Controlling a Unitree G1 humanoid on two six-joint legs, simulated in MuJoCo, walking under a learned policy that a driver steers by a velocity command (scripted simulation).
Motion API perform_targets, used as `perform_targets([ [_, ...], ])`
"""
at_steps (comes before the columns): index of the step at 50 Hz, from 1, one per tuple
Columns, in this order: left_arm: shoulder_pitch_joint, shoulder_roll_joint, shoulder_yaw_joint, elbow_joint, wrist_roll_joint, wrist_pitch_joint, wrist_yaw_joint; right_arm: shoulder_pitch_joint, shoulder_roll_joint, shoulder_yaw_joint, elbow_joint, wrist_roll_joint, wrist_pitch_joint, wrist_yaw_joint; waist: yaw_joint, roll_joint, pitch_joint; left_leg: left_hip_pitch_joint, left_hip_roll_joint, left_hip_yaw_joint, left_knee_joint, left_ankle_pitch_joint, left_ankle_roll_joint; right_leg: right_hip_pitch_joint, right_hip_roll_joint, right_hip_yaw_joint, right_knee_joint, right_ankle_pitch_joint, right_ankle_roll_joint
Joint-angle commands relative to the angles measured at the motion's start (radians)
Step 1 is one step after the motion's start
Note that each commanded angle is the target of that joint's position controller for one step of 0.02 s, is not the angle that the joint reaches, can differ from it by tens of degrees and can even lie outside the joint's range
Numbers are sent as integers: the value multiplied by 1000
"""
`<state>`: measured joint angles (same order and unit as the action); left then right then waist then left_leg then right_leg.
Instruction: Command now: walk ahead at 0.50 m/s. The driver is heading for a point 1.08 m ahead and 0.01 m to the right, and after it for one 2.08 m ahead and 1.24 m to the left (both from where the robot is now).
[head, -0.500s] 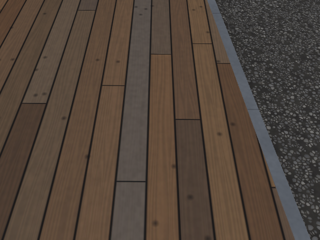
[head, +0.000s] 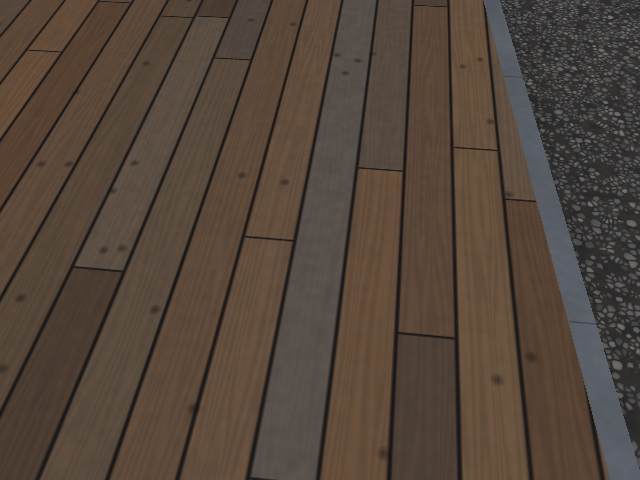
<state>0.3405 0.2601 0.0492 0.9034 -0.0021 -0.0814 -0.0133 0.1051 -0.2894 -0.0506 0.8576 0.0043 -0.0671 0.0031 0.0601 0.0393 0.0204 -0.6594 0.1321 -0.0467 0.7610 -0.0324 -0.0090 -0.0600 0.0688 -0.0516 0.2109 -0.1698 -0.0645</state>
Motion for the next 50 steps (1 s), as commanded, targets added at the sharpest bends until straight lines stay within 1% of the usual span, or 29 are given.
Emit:
perform_targets([
  [1,-4,173,38,-37,-9,-10,12,-97,-34,1,-69,4,-16,10,1,-92,38,63,-32,38,-145,138,-6,-67,-246,108,-112,179,-135],
  [4,44,176,41,-2,-15,4,15,-166,-43,3,-96,12,-21,24,16,-94,58,43,-45,30,-218,119,11,32,-290,115,-78,190,-130],
  [7,39,190,50,13,-20,20,22,-162,-72,-5,-107,13,-28,38,-13,-107,45,69,-57,26,-261,18,50,129,-335,129,-9,284,-108],
  [8,25,198,53,12,-20,25,24,-121,-89,-13,-97,13,-30,39,-40,-120,20,135,-77,44,-268,-20,64,143,-334,124,41,392,-97],
  [9,4,198,52,9,-20,31,25,-26,-114,-29,-69,11,-30,37,-96,-123,-35,271,-108,75,-288,-31,86,132,-306,96,153,542,-78],
  [10,9,170,40,4,-12,36,28,138,-162,-54,-16,7,-29,28,-163,-100,-141,508,-106,71,-279,-19,117,53,-251,57,351,560,-49],
  [11,75,100,15,-22,6,29,25,281,-248,-76,12,-11,-26,21,-170,49,-294,875,115,-226,-253,-58,222,-254,-154,5,703,275,6],
  [12,138,17,-11,-13,6,8,18,330,-257,-77,29,4,-21,26,-150,250,-385,1063,252,-622,-404,-277,324,-545,-2,76,955,-398,45],
  [13,50,128,16,-23,-23,-12,13,296,-172,-51,24,13,-24,27,-175,156,-299,1005,223,-607,-459,-398,284,-654,-57,176,1059,-413,24],
  [14,-31,163,25,-51,-44,-24,11,209,-145,-41,6,10,-28,25,-155,115,-168,869,197,-476,-484,-353,248,-699,-110,147,1053,-315,8],
  [15,-73,161,27,-55,-35,-28,17,139,-122,-34,-8,-1,-30,25,-129,45,-101,737,163,-381,-512,-260,233,-666,-156,126,1009,-221,7],
  [16,-78,151,32,-54,-24,-24,21,96,-95,-27,-14,-10,-34,26,-98,38,-58,633,133,-308,-541,-168,226,-617,-188,125,956,-160,12],
  [17,-58,134,33,-47,-19,-13,20,77,-76,-21,-12,-18,-37,27,-70,57,-55,571,109,-260,-567,-115,221,-556,-208,132,928,-123,16],
  [19,-41,96,29,-40,-16,7,21,81,-80,-22,1,-12,-43,27,-49,52,-42,513,92,-193,-611,-50,234,-523,-219,120,875,-94,32],
  [22,-133,93,30,-72,-4,17,24,122,-117,-31,27,-8,-44,12,-62,16,4,513,89,-132,-652,28,246,-605,-227,113,735,32,66],
  [27,-293,59,17,-111,-6,4,10,196,-130,-30,64,2,-33,-6,-112,14,36,533,39,-20,-666,55,204,-569,-184,64,444,274,74],
  [32,-422,62,8,-159,-16,-7,-17,286,-138,-35,118,10,-9,-11,-146,10,72,695,102,-24,-607,94,201,-606,-157,62,317,236,48],
  [35,-388,96,18,-162,-17,-14,-30,272,-157,-44,124,13,7,-17,-100,32,39,774,135,-29,-517,277,176,-531,-130,48,285,123,8],
  [36,-319,119,29,-144,-15,-15,-29,252,-165,-47,120,13,12,-19,-57,48,-6,773,123,-15,-438,443,164,-420,-98,21,278,98,-11],
  [37,-171,156,52,-97,-13,-14,-23,234,-151,-42,115,11,18,-19,17,36,-95,732,76,22,-273,549,140,-217,-69,-5,259,120,-38],
  [38,13,215,73,-50,-2,-11,-14,238,-120,-26,95,-1,19,-20,81,-26,-235,548,23,56,-7,372,110,95,-183,119,304,142,-91],
  [39,106,301,94,-24,0,-4,-11,361,5,11,88,-8,-3,-7,37,-269,-372,123,-164,84,383,-158,32,472,-425,583,233,-54,-256],
  [40,102,211,66,-26,-8,-3,-13,319,-50,0,102,5,-28,0,61,-249,-392,-4,-175,-62,516,-544,44,478,-452,765,104,-166,-256],
  [41,14,172,50,-37,-10,-6,-10,225,-125,-21,70,37,-45,7,47,-204,-235,-87,-115,-67,562,-492,64,348,-423,630,79,-194,-208],
  [42,-71,148,42,-57,-5,-8,-9,166,-126,-21,56,43,-51,3,18,-137,-138,-73,-58,-34,522,-396,71,194,-386,506,50,-132,-182],
  [43,-125,119,33,-62,4,-11,-13,137,-117,-26,53,29,-49,-3,-9,-96,-64,-39,-24,-20,457,-327,66,58,-350,415,12,-52,-170],
  [44,-154,96,26,-63,13,-17,-15,156,-102,-30,59,21,-37,-7,-45,-119,-46,30,6,-28,406,-278,64,-27,-318,349,-17,10,-154],
  [46,-156,93,25,-52,10,-23,-18,187,-55,-26,71,14,-13,-10,-73,-126,-34,91,19,-20,349,-244,48,-107,-294,280,-64,73,-161],
  [50,-92,140,36,-17,6,-24,2,70,-51,-27,27,-2,-2,-13,-58,-95,13,-9,27,-9,145,-64,8,-99,-286,197,-109,168,-170],
])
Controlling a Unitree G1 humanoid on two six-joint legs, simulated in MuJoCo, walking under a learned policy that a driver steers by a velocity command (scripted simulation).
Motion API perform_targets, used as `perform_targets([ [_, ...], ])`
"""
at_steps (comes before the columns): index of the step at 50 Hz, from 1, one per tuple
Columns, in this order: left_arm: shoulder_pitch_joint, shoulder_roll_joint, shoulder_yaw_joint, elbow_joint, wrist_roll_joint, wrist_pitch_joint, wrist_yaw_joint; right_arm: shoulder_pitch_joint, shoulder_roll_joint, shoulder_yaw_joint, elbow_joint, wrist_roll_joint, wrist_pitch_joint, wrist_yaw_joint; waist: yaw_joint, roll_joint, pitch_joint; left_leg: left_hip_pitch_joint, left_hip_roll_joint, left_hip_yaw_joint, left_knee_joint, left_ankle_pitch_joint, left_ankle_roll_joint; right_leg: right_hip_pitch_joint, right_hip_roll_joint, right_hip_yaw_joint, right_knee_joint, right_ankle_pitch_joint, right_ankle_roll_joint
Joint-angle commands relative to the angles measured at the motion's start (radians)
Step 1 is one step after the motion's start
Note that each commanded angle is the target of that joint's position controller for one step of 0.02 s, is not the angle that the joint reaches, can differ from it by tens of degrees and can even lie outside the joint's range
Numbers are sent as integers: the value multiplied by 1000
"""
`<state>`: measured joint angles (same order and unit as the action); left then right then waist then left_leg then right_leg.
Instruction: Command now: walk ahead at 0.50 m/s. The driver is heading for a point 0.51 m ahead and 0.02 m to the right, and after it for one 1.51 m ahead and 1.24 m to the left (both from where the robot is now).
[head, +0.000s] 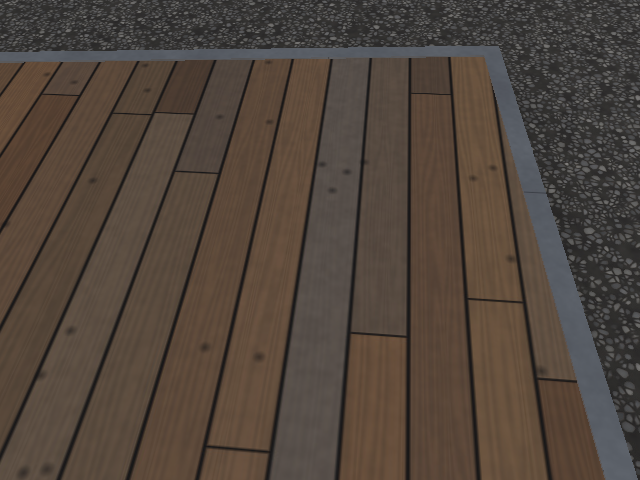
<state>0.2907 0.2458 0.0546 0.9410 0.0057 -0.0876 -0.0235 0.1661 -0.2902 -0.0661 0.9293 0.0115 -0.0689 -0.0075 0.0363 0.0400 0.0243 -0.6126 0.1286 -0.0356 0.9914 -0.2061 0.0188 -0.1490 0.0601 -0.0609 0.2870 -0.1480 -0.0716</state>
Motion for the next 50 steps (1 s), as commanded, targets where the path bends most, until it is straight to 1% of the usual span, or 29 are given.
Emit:
perform_targets([
  [1,-31,156,30,-48,-4,-15,17,-20,-44,-10,-54,-10,-3,0,-27,-96,14,-56,25,-14,-153,170,-24,-4,-264,180,-186,158,-151],
  [5,36,168,32,-14,-15,-9,28,-159,-20,4,-90,-1,-14,15,18,-94,40,8,-23,32,-372,324,-26,11,-238,110,-194,142,-124],
  [9,95,175,38,28,-24,11,33,-243,-34,8,-128,7,-21,36,32,-94,65,-27,-37,17,-464,273,1,158,-300,119,-139,174,-116],
  [12,75,195,48,32,-26,28,38,-191,-75,-5,-126,8,-28,47,-19,-117,26,68,-67,36,-493,155,40,234,-331,125,-39,364,-90],
  [13,52,196,48,27,-27,34,39,-101,-100,-20,-101,6,-29,45,-73,-123,-28,200,-100,68,-509,140,60,227,-307,100,68,525,-72],
  [14,52,169,38,22,-21,39,40,66,-147,-46,-47,3,-28,38,-142,-103,-132,434,-111,75,-505,152,89,156,-250,60,265,568,-44],
  [15,80,126,17,-2,2,40,42,241,-224,-66,-11,-9,-24,29,-182,36,-285,736,83,-158,-482,152,154,-55,-179,12,594,264,-8],
  [16,195,-2,-17,-1,-4,17,28,273,-266,-73,11,-4,-20,37,-108,299,-382,1010,262,-634,-630,-87,311,-438,12,63,895,-401,48],
  [17,117,114,7,7,-32,-6,25,239,-161,-44,-5,4,-25,37,-149,164,-323,969,239,-640,-691,-213,269,-548,-39,194,1005,-443,27],
  [18,26,159,21,-20,-59,-20,22,156,-122,-32,-24,-1,-32,32,-139,118,-190,842,216,-487,-708,-167,222,-602,-85,185,1012,-348,6],
  [19,-15,155,22,-24,-59,-22,30,80,-101,-24,-39,-10,-37,30,-108,36,-125,706,187,-374,-735,-66,197,-562,-140,163,971,-252,6],
  [20,-32,147,29,-22,-47,-16,36,34,-70,-17,-42,-17,-42,30,-83,23,-71,599,157,-285,-767,13,183,-525,-170,163,913,-190,11],
  [22,10,106,32,-8,-43,12,35,13,-41,-9,-32,-31,-49,30,-40,55,-54,498,124,-175,-822,84,166,-430,-200,175,862,-131,16],
  [24,0,80,31,-14,-43,33,34,27,-62,-14,-17,-30,-55,24,-29,39,-20,462,123,-97,-860,145,173,-456,-206,177,822,-88,27],
  [26,-56,82,33,-40,-19,36,39,52,-84,-15,4,-30,-53,16,-22,3,12,446,113,-48,-850,412,192,-488,-196,159,721,-31,50],
  [28,-97,60,25,-59,1,27,34,44,-84,-9,10,-22,-39,8,-13,7,7,430,65,30,-820,627,180,-443,-186,97,555,69,68],
  [31,-218,41,11,-85,1,19,24,107,-108,-12,34,-12,-20,1,-65,11,-11,444,23,62,-782,668,153,-347,-123,46,352,211,81],
  [34,-267,75,14,-105,-5,20,23,133,-133,-21,51,1,4,-4,-72,36,-17,537,53,1,-703,642,152,-350,-95,72,263,183,76],
  [36,-237,118,27,-104,-1,15,23,112,-135,-28,46,9,18,-12,-41,53,-38,578,71,-59,-625,592,132,-310,-91,98,209,145,55],
  [37,-178,139,36,-85,3,10,26,83,-131,-30,36,13,24,-15,-3,49,-60,570,53,-67,-560,566,109,-227,-83,89,151,197,38],
  [38,-107,189,53,-63,14,4,34,92,-111,-26,24,6,25,-17,18,8,-116,520,-10,-47,-445,512,70,-71,-113,98,117,417,11],
  [39,-22,256,65,-59,35,5,45,113,-50,-7,-11,-16,21,-15,18,-131,-254,329,-102,0,-198,156,20,218,-299,248,204,826,-63],
  [40,-22,264,62,-72,23,24,46,259,33,18,5,-8,22,-15,-19,-336,-397,87,-219,28,100,-542,-33,443,-536,478,222,973,-239],
  [41,-42,190,43,-97,12,38,45,249,-75,-11,19,12,33,-13,5,-225,-428,72,-167,-62,212,-549,-39,358,-502,490,156,692,-238],
  [42,-120,156,32,-114,6,45,50,171,-110,-28,-5,29,49,-19,-9,-184,-301,7,-130,-35,245,-474,-45,245,-454,398,110,473,-198],
  [43,-183,137,26,-120,4,50,56,136,-100,-32,-13,27,69,-31,-28,-148,-210,-9,-94,-17,230,-405,-58,127,-406,333,60,277,-167],
  [45,-255,133,25,-123,19,60,61,136,-87,-42,-29,11,111,-46,-62,-181,-116,84,-65,-2,196,-303,-76,-97,-360,236,-28,43,-144],
  [47,-273,137,28,-116,28,61,66,142,-62,-44,-50,7,123,-47,-73,-192,-96,135,-69,29,146,-253,-75,-170,-349,164,-67,31,-157],
  [50,-284,158,36,-108,19,61,78,103,-55,-42,-85,3,124,-37,-67,-173,-116,166,-47,38,4,-187,-65,-143,-367,103,-72,66,-167],
])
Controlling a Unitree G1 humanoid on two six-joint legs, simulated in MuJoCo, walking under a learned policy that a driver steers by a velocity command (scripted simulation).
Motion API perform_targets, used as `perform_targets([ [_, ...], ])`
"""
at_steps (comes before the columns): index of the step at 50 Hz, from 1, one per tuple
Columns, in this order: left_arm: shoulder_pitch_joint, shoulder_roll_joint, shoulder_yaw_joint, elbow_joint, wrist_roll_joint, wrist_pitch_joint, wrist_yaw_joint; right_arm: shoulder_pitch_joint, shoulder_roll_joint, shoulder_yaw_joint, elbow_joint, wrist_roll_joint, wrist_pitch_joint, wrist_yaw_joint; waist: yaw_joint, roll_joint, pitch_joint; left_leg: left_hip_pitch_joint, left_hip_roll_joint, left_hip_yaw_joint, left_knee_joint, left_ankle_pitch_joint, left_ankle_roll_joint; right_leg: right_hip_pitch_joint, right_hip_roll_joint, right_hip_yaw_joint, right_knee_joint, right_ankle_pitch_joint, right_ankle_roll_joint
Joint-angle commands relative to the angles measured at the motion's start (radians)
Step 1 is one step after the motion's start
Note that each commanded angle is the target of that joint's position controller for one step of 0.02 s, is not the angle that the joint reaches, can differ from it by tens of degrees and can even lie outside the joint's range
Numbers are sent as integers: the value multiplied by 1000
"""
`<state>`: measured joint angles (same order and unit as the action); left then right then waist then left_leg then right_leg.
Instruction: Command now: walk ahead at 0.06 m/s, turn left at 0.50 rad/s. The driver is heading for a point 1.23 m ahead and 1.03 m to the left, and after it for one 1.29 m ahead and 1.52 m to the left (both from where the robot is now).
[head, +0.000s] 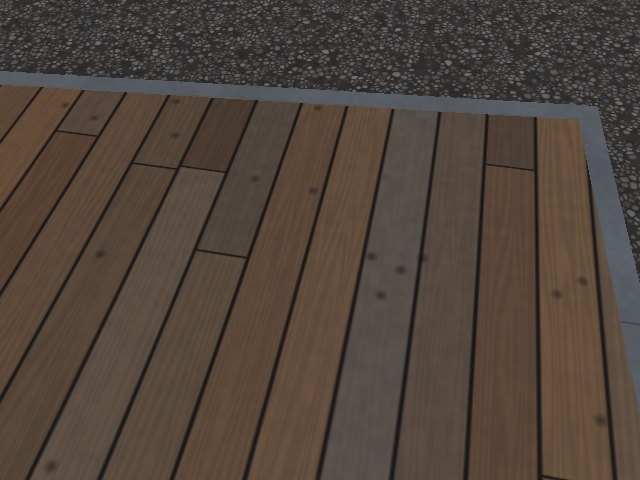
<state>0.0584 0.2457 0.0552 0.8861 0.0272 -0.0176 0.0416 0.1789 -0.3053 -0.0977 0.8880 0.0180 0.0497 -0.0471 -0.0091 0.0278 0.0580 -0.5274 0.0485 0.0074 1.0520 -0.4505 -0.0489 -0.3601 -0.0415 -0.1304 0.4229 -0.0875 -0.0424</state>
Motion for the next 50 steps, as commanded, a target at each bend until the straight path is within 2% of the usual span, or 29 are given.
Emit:
perform_targets([
  [1,-58,168,38,-53,-4,-6,16,74,-39,-9,-55,-4,5,8,-19,-157,-157,108,35,3,-106,79,8,71,-270,154,-210,12,-193],
  [5,-51,199,48,-43,-21,13,16,45,-65,-14,-83,-4,7,33,-16,-160,-164,187,22,43,-260,105,37,122,-297,114,-187,-14,-166],
  [7,-61,205,51,-40,-39,24,12,82,-68,-19,-78,-8,11,45,-47,-148,-156,271,0,76,-418,179,73,120,-287,80,-126,-60,-121],
  [8,-40,189,50,-29,-47,30,9,116,-80,-27,-66,-13,12,45,-56,-123,-154,336,-24,76,-501,217,104,93,-259,54,-61,-116,-77],
  [9,10,150,45,-7,-47,38,2,140,-119,-40,-65,-18,11,41,-56,-5,-114,394,25,-46,-648,310,158,6,-191,-15,104,-214,3],
  [10,32,95,35,-32,-9,40,-10,137,-237,-61,-94,-17,12,20,0,308,-83,490,281,-419,-712,588,282,-268,-34,-107,432,-533,113],
  [11,-106,124,45,-84,-7,32,-1,130,-254,-55,-121,-53,-13,28,-58,254,-90,366,330,-535,-771,520,395,-330,39,89,605,-589,111],
  [12,-130,142,53,-93,-23,32,4,83,-233,-51,-127,-59,-40,31,-33,160,-86,358,275,-450,-782,454,360,-341,25,149,672,-496,91],
  [13,-90,150,59,-76,-30,33,11,26,-217,-50,-137,-40,-57,27,3,132,-83,359,232,-382,-773,419,300,-349,14,169,675,-398,76],
  [14,-60,164,67,-49,-21,33,20,-16,-178,-39,-151,-22,-61,24,13,97,-98,370,206,-347,-760,402,257,-342,3,181,675,-342,75],
  [15,-46,168,71,-43,-15,32,23,-35,-158,-31,-156,-13,-60,18,23,100,-104,356,188,-322,-753,439,247,-319,8,181,686,-298,79],
  [16,-42,162,72,-44,-17,27,21,-23,-139,-24,-157,-14,-59,13,24,101,-123,360,174,-312,-748,477,248,-296,19,183,699,-269,83],
  [18,-40,146,70,-47,-27,19,19,9,-128,-19,-153,-14,-59,6,17,95,-143,410,163,-311,-734,520,256,-298,30,193,659,-233,91],
  [22,-75,124,59,-63,-31,10,10,30,-154,-29,-156,-7,-50,-3,-7,112,-132,451,148,-349,-720,461,260,-272,42,211,447,-215,115],
  [24,-81,126,55,-66,-33,6,2,20,-168,-34,-165,-8,-45,-2,-14,123,-125,419,140,-373,-715,438,268,-212,53,212,369,-223,123],
  [27,-62,142,54,-67,-38,-4,-10,-4,-177,-37,-179,-11,-36,5,-15,131,-132,383,136,-424,-693,501,278,-122,70,214,291,-254,121],
  [30,-16,155,55,-63,-42,-18,-24,-38,-173,-33,-197,-5,-26,7,3,140,-151,397,121,-482,-649,609,263,-37,81,216,167,-250,106],
  [32,61,165,60,-45,-39,-27,-35,-77,-164,-27,-214,7,-15,1,54,125,-159,360,68,-472,-596,571,206,110,70,197,-60,-67,81],
  [33,95,211,72,-38,-29,-25,-33,-57,-131,-17,-222,3,-12,-3,47,56,-184,266,15,-426,-514,410,155,245,-40,268,-100,36,42],
  [34,78,271,80,-50,-15,-13,-23,23,-61,-1,-218,-12,-13,2,-23,-208,-207,109,-133,-252,-284,-17,96,365,-255,460,-82,301,-48],
  [35,74,278,77,-55,16,-9,-27,19,-131,-24,-241,-1,-25,5,-13,-325,-168,-60,-189,-177,-100,-241,54,322,-377,647,-106,388,-216],
  [36,30,228,64,-83,9,-12,-25,30,-205,-45,-220,-4,-29,8,-20,-214,-145,-72,-121,-190,54,-179,30,297,-367,579,-104,353,-233],
  [37,-13,186,54,-93,-2,-11,-21,33,-214,-55,-204,1,-23,10,-32,-170,-125,-76,-106,-175,105,-106,15,278,-298,470,-90,303,-187],
  [38,-34,169,47,-105,-13,-8,-17,43,-188,-52,-187,2,-9,7,-34,-149,-110,-81,-94,-161,137,-56,-4,270,-245,391,-88,235,-153],
  [39,-35,166,44,-105,-23,-5,-12,36,-166,-47,-194,0,-1,9,-23,-157,-90,-101,-86,-151,165,-10,-22,265,-231,355,-92,229,-152],
  [41,-4,176,42,-96,-19,4,-1,-5,-126,-32,-222,10,1,17,2,-179,-73,-102,-70,-94,111,43,-40,265,-202,277,-116,226,-161],
  [44,51,208,51,-89,-14,16,11,-68,-104,-17,-267,8,-4,23,48,-191,-97,-101,-27,-58,-38,59,-57,354,-236,248,-121,250,-184],
  [47,33,245,62,-101,-19,24,2,-70,-91,-4,-288,3,-5,39,50,-201,-115,26,-2,-8,-189,69,-43,316,-252,185,-119,267,-178],
  [50,30,263,69,-106,-32,27,-13,-49,-110,-10,-293,4,3,54,43,-207,-109,123,-14,41,-313,94,-13,286,-267,150,-96,251,-161],
])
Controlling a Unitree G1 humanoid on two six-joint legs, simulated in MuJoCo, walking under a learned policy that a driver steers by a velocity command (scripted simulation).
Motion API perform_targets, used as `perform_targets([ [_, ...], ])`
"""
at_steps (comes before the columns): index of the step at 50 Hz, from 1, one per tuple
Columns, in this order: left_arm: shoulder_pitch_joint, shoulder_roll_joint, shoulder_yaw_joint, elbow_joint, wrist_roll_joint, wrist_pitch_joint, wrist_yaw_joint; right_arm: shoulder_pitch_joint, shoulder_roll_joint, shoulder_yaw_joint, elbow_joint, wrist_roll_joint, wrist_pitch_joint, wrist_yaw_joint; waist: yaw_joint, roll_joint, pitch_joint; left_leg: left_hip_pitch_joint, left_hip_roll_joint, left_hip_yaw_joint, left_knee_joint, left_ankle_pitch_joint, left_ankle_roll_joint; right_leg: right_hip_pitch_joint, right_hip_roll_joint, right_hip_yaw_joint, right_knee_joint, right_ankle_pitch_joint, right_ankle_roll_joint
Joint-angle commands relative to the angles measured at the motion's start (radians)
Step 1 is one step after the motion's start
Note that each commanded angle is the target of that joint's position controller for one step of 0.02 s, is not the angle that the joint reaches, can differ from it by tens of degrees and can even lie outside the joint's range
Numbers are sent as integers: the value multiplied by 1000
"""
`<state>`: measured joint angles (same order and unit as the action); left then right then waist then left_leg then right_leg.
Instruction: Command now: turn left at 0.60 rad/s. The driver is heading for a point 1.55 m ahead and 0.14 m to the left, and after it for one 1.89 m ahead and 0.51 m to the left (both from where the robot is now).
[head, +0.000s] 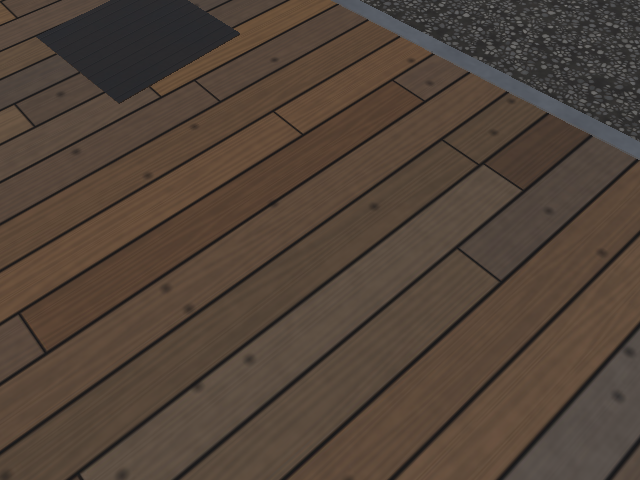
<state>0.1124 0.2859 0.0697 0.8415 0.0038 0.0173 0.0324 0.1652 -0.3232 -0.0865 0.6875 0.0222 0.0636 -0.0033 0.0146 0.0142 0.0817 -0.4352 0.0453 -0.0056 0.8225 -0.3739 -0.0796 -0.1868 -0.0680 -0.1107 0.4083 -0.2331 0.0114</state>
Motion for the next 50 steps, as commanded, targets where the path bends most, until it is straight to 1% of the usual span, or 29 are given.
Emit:
perform_targets([
  [1,-24,227,56,-60,-17,-8,-7,-24,-95,-25,-94,-1,-8,15,10,-191,-130,59,-14,61,-138,37,36,110,-249,126,-61,381,-201],
  [3,-33,215,54,-55,-37,-8,-12,43,-98,-35,-75,-2,-4,20,-35,-166,-135,194,-43,88,-331,174,90,61,-231,79,39,308,-136],
  [4,31,173,44,-30,-29,-11,-19,92,-135,-52,-61,-4,-5,10,-43,-74,-157,337,-38,31,-420,312,130,-30,-187,18,168,195,-67],
  [5,33,103,22,-56,18,-13,-26,136,-256,-83,-72,-5,-9,-10,-32,217,-176,517,202,-311,-454,682,225,-295,-68,-68,485,-213,32],
  [6,-45,98,18,-114,22,-19,-19,109,-287,-74,-107,-37,-33,-2,-47,286,-209,472,369,-542,-449,827,441,-466,59,57,715,-483,68],
  [7,-91,149,33,-121,3,-18,-12,113,-234,-63,-104,-45,-56,9,-83,164,-229,448,327,-486,-475,718,450,-475,34,147,808,-442,59],
  [8,-91,160,38,-120,-12,-17,-9,74,-206,-54,-96,-37,-71,8,-53,142,-183,411,261,-395,-479,620,385,-476,16,165,805,-351,40],
  [9,-70,162,43,-101,-7,-15,0,27,-182,-49,-97,-22,-73,1,-30,93,-163,386,208,-345,-478,516,328,-474,1,173,765,-270,35],
  [10,-60,173,47,-97,0,-11,6,-4,-161,-39,-103,-10,-70,-6,-17,107,-148,352,186,-323,-483,503,305,-455,0,177,735,-219,39],
  [13,-21,153,46,-98,-2,-13,-1,-7,-153,-30,-118,-20,-66,-20,1,117,-177,320,149,-304,-492,514,310,-387,38,170,697,-126,55],
  [17,-42,128,36,-119,-2,-15,-3,4,-162,-33,-123,-17,-59,-29,-16,122,-168,331,140,-339,-488,407,311,-372,54,184,507,-105,73],
  [24,-35,126,26,-139,-9,-28,-23,-10,-147,-15,-114,-30,-45,-14,-45,135,-148,242,137,-393,-444,374,315,-203,57,158,306,-140,53],
  [26,-5,113,22,-138,-8,-37,-32,-33,-130,-3,-111,-24,-42,-11,-20,125,-152,237,121,-399,-407,408,296,-127,62,146,171,-80,34],
  [27,25,101,18,-131,-3,-43,-38,-44,-112,5,-107,-19,-41,-12,7,114,-154,213,96,-386,-389,394,266,-45,62,137,29,41,18],
  [28,39,119,18,-134,13,-48,-39,-13,-87,14,-97,-24,-45,-13,5,77,-163,174,61,-369,-370,321,215,45,12,184,-38,185,-5],
  [29,53,192,28,-148,29,-48,-33,35,-58,24,-94,-44,-52,-13,-33,-78,-190,119,-29,-275,-242,152,150,119,-142,323,-46,387,-61],
  [30,10,188,20,-135,36,-45,-33,62,-61,18,-96,-36,-56,-14,-86,-224,-159,102,-105,-160,-219,-40,100,26,-229,433,-59,391,-196],
  [31,-41,124,2,-154,25,-49,-33,48,-96,12,-84,-46,-57,-18,-73,-207,-143,151,-69,-139,-219,-44,68,-22,-229,438,-81,302,-229],
  [32,-45,114,-2,-152,20,-51,-33,15,-102,8,-84,-43,-55,-19,-59,-195,-132,163,-63,-133,-256,31,66,-15,-179,395,-74,230,-190],
  [33,-37,112,-7,-146,19,-54,-36,3,-68,16,-71,-50,-51,-21,-54,-178,-139,223,-50,-137,-320,110,64,-33,-125,351,-61,167,-140],
  [34,-26,105,-12,-141,13,-59,-39,-3,-56,19,-68,-57,-45,-18,-44,-167,-131,279,-39,-150,-360,180,65,-71,-91,322,-56,108,-99],
  [36,0,120,-15,-139,7,-62,-44,1,-72,15,-55,-51,-43,-11,-31,-91,-97,301,-39,-140,-356,220,95,-116,-33,265,-43,25,-52],
  [37,1,133,-14,-141,4,-61,-45,2,-70,13,-53,-48,-47,-11,-32,-80,-88,294,-40,-129,-355,218,105,-115,-24,265,-27,26,-48],
  [40,-8,173,-1,-171,-15,-51,-38,9,-91,-2,-50,-45,-57,-25,-27,-70,-92,269,-44,-99,-324,247,101,-110,-28,310,20,132,-85],
  [45,-5,164,10,-222,-26,-25,-30,48,-92,-22,-56,-33,-60,-37,-25,-13,-123,285,-12,-95,-313,263,126,-171,10,339,129,164,-99],
  [47,2,140,9,-241,-26,-17,-33,75,-109,-32,-60,-36,-56,-41,-28,64,-133,328,81,-178,-368,307,186,-249,63,274,245,101,-60],
  [48,15,131,9,-246,-24,-12,-36,84,-126,-36,-62,-38,-56,-43,-25,117,-136,348,175,-257,-401,380,243,-293,90,215,328,36,-33],
  [49,30,128,12,-247,-20,-7,-40,63,-125,-35,-74,-37,-59,-47,-19,173,-141,345,269,-321,-421,482,306,-321,94,167,435,-187,-14],
  [50,13,144,21,-258,-18,-2,-44,55,-118,-30,-86,-38,-65,-50,-34,175,-136,339,344,-370,-437,576,359,-365,70,158,588,-369,-1],
])
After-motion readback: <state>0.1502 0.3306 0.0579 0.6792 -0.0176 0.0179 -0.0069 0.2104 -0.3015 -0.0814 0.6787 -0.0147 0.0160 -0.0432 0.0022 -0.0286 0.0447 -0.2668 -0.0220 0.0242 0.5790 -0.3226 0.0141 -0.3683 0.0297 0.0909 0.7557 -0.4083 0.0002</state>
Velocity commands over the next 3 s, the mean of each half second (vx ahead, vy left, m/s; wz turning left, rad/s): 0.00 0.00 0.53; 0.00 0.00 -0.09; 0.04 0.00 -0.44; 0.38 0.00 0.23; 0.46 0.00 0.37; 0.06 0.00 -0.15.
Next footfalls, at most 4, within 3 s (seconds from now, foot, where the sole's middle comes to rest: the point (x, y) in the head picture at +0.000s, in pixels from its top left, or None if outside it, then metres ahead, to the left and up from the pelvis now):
0.08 left None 0.05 0.15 -0.78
0.56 right None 0.10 -0.08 -0.78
1.20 right None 0.09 -0.11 -0.78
1.78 left None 0.20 0.11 -0.78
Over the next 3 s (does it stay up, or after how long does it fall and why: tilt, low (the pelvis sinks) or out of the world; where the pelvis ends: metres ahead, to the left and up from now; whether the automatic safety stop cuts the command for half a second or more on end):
stays up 0.56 0.06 -0.02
